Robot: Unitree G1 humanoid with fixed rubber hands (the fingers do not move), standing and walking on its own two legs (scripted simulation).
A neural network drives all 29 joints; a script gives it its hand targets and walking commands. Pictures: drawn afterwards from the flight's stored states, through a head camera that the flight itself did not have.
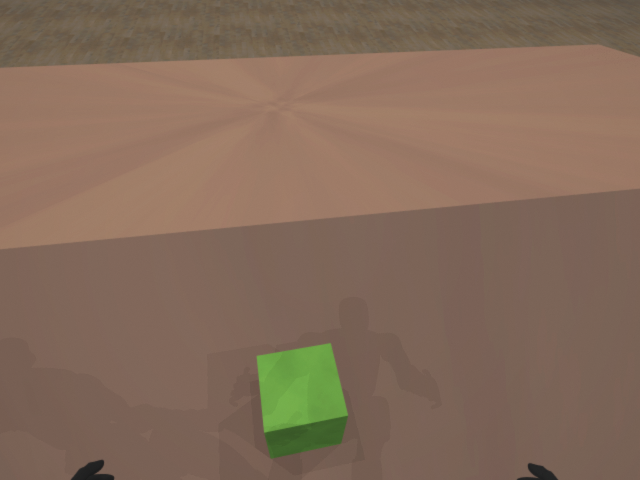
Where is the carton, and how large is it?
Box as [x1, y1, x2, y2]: [257, 343, 347, 458]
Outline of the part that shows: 330,343 257,356 263,426 271,458 340,443 347,413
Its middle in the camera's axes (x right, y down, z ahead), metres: -0.05 +0.47 +1.10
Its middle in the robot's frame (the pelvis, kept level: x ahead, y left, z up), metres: +0.45 +0.04 -0.66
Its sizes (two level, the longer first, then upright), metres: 0.210 0.200 0.250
